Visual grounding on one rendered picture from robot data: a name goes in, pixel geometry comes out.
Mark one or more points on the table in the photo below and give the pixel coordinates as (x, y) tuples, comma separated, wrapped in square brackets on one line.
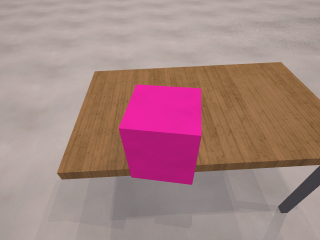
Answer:
[(253, 116)]

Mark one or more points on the carton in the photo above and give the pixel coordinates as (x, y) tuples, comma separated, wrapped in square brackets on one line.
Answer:
[(161, 132)]

